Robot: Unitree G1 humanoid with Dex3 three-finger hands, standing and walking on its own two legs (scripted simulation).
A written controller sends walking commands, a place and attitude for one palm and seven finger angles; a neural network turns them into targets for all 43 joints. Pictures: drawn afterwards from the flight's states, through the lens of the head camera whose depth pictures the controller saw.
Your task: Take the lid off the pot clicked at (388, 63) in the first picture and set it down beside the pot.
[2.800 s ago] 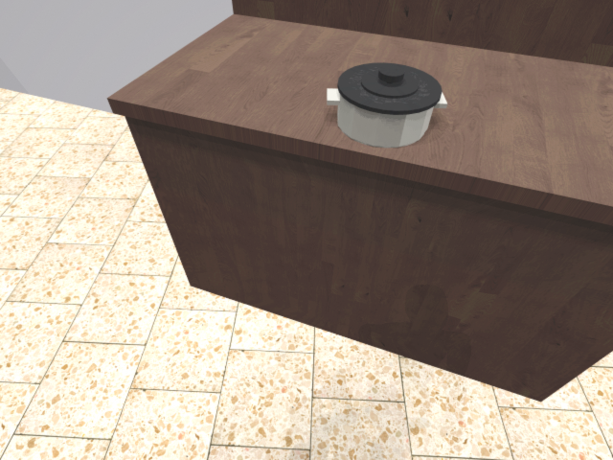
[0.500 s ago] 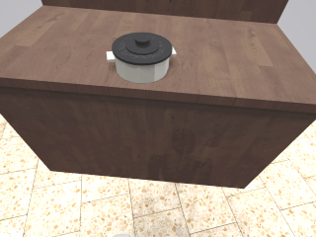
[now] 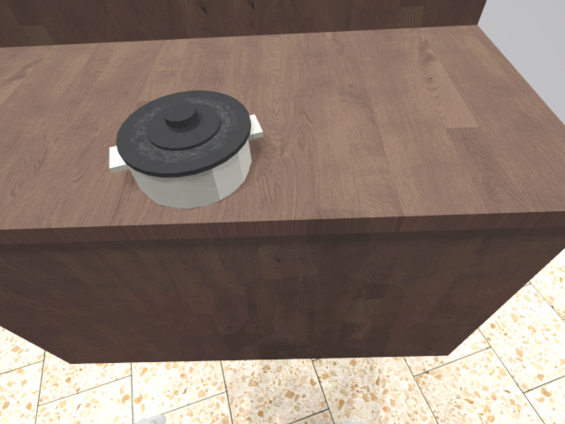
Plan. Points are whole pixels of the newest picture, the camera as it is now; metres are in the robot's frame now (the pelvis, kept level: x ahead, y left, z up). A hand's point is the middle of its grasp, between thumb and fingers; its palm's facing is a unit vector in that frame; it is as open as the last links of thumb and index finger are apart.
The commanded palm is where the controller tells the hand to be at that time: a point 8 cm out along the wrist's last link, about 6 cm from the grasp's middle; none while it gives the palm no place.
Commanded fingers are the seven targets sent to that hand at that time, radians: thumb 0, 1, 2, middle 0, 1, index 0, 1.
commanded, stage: come to a stop and stand still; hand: left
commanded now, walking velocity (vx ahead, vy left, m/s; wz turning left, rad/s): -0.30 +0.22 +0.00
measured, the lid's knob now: (180, 114) +0.51 +0.16 +0.17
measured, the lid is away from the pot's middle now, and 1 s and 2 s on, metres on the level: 0.00 0.00 0.00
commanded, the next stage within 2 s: look again from close up in 1.40 s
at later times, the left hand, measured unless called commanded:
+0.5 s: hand out of the picture +0.00 +0.28 -0.18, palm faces +0.12 -0.96 -0.23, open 7.3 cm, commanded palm none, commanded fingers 0.00 0.90 0.90 -0.20 -0.30 -0.20 -0.30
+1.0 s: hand out of the picture -0.08 +0.28 -0.16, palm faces +0.04 -0.98 -0.20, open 7.3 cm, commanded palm none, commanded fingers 0.00 0.90 0.90 -0.20 -0.30 -0.20 -0.30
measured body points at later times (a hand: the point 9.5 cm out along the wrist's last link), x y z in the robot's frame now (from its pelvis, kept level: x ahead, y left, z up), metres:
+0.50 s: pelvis -0.03 +0.06 +0.00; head -0.01 +0.10 +0.45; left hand -0.01 +0.33 -0.16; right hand +0.10 -0.18 -0.12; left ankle -0.03 +0.16 -0.73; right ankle +0.05 -0.10 -0.71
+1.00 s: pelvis -0.07 +0.11 +0.02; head -0.07 +0.11 +0.47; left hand -0.08 +0.33 -0.14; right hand -0.08 -0.11 -0.14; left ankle -0.03 +0.16 -0.72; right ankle -0.13 -0.01 -0.73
